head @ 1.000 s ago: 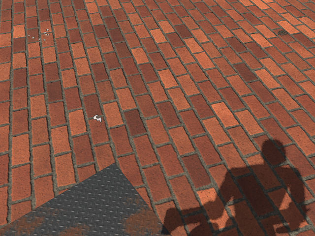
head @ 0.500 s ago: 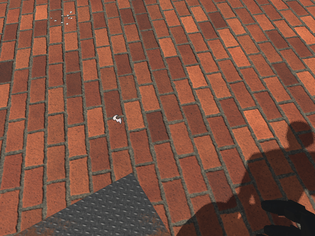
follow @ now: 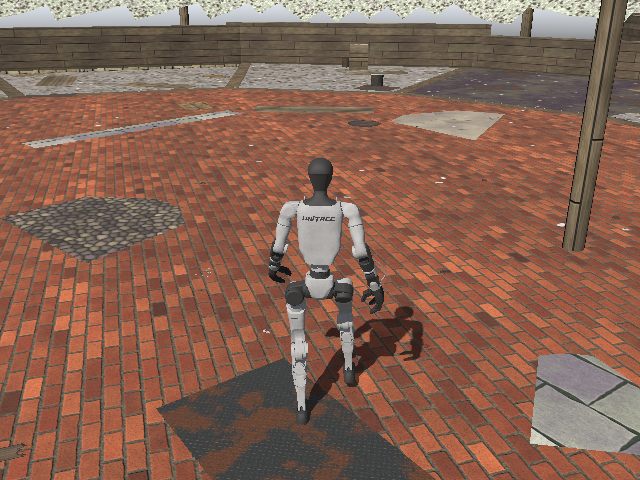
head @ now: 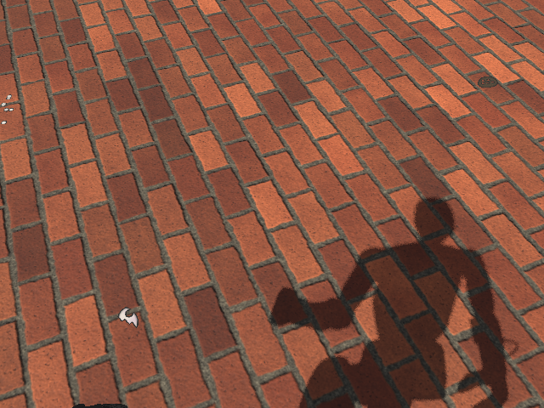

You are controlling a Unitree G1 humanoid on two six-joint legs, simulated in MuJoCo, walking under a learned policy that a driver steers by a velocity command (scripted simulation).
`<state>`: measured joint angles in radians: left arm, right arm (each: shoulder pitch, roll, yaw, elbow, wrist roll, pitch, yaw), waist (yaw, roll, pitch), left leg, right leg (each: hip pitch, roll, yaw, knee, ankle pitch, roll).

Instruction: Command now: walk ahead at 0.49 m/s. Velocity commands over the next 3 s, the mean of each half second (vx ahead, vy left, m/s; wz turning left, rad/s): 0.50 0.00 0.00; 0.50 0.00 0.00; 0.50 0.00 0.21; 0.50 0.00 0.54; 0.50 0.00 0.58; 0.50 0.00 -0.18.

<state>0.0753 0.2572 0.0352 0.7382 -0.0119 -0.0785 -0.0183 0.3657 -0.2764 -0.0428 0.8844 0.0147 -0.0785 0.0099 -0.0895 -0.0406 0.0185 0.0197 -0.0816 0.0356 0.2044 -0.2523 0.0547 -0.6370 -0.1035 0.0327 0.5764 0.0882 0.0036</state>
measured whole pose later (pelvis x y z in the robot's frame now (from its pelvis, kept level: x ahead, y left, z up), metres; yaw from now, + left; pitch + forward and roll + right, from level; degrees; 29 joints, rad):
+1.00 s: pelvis +0.56 +0.03 +0.01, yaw +0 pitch +1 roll +1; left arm 0.12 0.28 0.05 0.81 -0.01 -0.07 0.00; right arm 0.35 -0.26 -0.04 0.90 0.00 -0.08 0.01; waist -0.07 -0.05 0.01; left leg -0.04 -0.08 0.05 0.20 -0.19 0.07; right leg -0.67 -0.13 0.04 0.71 0.04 0.01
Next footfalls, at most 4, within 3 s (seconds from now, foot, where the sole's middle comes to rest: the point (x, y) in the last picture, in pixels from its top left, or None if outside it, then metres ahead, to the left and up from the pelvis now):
0.10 right None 0.25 -0.14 -0.78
0.64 left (219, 387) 0.54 0.11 -0.78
1.20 right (296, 272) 0.85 -0.12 -0.78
1.72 left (195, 211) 1.10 0.17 -0.78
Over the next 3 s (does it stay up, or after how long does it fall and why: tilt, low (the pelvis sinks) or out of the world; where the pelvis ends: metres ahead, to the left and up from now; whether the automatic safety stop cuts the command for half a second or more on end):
stays up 1.52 0.40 0.00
